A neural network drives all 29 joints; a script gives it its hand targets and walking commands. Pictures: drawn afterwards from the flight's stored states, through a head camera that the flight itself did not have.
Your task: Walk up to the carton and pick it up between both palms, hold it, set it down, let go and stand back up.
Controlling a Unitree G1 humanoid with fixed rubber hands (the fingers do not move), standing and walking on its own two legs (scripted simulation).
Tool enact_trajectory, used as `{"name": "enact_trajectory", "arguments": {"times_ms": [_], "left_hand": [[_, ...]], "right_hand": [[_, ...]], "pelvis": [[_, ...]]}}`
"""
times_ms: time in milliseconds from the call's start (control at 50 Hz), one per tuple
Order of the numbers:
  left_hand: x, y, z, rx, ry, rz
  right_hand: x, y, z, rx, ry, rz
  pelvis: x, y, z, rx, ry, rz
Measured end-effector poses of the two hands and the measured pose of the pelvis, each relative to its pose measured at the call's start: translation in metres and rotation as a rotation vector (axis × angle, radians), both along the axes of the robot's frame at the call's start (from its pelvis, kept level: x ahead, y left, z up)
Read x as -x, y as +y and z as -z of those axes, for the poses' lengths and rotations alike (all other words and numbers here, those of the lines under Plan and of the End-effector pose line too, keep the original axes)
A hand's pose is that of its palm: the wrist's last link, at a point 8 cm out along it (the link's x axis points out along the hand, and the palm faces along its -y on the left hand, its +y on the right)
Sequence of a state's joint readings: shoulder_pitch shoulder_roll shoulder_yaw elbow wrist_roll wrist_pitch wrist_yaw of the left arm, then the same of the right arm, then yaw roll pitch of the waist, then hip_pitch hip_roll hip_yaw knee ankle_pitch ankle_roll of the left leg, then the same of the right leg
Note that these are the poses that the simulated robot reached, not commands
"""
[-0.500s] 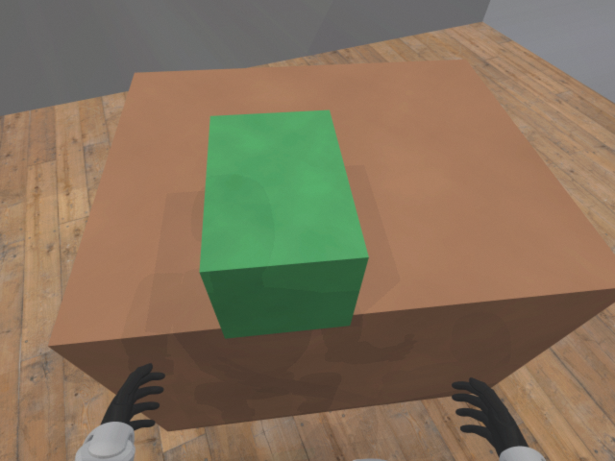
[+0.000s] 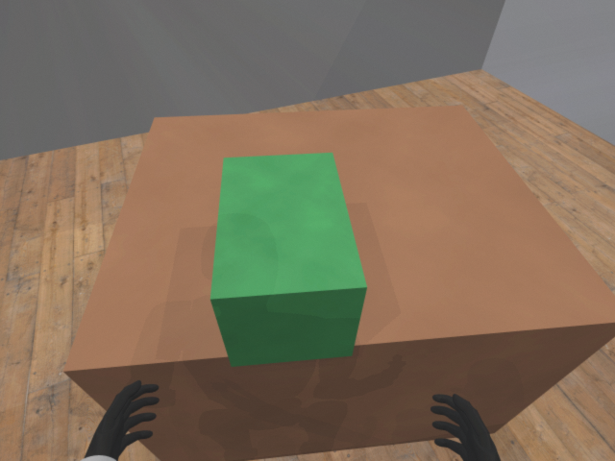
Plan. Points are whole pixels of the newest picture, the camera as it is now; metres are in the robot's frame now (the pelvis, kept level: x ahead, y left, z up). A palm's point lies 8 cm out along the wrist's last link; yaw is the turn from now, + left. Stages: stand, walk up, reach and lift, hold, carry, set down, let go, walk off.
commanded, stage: reach and lift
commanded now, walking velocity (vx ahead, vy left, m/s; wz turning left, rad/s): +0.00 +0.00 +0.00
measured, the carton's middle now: (285, 252) +0.46 +0.04 -0.01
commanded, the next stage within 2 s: none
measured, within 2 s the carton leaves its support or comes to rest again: neither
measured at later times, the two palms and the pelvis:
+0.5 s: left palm (120, 421) +0.20 +0.24 -0.02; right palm (451, 402) +0.21 -0.18 -0.02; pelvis +0.02 +0.01 +0.00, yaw +1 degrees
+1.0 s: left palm (135, 350) +0.27 +0.23 +0.02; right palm (440, 337) +0.28 -0.17 +0.02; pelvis +0.01 +0.00 +0.00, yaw +1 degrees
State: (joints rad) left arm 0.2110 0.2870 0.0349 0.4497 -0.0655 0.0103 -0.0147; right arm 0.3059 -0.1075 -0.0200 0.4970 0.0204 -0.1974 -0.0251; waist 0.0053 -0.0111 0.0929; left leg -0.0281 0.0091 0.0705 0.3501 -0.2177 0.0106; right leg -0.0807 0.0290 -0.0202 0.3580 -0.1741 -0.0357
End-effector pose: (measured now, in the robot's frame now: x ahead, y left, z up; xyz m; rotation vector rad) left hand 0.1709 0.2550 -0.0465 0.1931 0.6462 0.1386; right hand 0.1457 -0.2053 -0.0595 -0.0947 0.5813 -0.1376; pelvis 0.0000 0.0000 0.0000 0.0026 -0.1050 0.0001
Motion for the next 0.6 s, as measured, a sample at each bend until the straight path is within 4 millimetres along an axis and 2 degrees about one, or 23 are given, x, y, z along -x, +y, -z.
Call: {"name": "enact_trajectory", "arguments": {"times_ms": [160,340,460,600], "left_hand": [[-0.003,-0.002,-0.002,0.049,-0.118,-0.013],[-0.018,-0.013,-0.014,0.082,-0.237,-0.002],[-0.024,-0.016,-0.025,0.086,-0.303,0.001],[-0.028,-0.018,-0.032,0.103,-0.37,-0.006]], "right_hand": [[-0.023,0.004,-0.017,0.005,-0.083,-0.02],[-0.049,0.021,-0.027,-0.053,-0.165,-0.02],[-0.06,0.029,-0.034,-0.078,-0.231,-0.022],[-0.068,0.029,-0.044,-0.079,-0.294,-0.021]], "pelvis": [[-0.009,0.006,0.0,0.006,0.012,-0.006],[-0.02,0.011,0.0,0.016,0.012,-0.017],[-0.023,0.013,0.0,0.02,0.007,-0.021],[-0.021,0.011,0.001,0.02,0.008,-0.026]]}}
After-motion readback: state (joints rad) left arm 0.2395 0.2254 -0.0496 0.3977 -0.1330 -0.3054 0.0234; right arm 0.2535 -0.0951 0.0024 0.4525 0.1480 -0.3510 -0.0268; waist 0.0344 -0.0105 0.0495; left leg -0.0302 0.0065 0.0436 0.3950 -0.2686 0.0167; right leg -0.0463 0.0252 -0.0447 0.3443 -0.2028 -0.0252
